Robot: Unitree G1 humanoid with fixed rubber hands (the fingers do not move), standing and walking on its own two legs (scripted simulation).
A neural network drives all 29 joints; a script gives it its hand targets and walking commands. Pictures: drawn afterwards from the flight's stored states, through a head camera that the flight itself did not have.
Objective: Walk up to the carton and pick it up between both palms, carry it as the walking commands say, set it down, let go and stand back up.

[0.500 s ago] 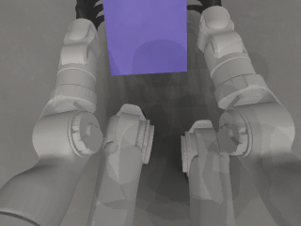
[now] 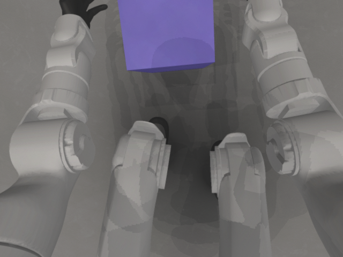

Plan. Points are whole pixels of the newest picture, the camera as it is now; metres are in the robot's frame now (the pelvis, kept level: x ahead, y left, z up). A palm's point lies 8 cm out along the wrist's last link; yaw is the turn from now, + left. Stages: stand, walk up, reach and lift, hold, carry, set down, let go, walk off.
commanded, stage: set down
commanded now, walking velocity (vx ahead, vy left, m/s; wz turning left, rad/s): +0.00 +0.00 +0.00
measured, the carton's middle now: (171, 23) +0.52 +0.09 -0.27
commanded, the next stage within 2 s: let go in 1.18 s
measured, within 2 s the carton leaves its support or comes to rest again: neither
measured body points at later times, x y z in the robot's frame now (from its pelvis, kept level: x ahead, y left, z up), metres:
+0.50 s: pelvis +0.02 +0.01 +0.09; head +0.34 +0.06 +0.40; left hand +0.51 +0.27 -0.04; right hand +0.58 -0.04 -0.03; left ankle +0.14 +0.12 -0.37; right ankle +0.09 -0.11 -0.37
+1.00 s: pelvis +0.04 +0.01 +0.22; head +0.34 +0.05 +0.56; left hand +0.50 +0.28 +0.11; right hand +0.57 -0.05 +0.11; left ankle +0.14 +0.12 -0.37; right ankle +0.09 -0.11 -0.37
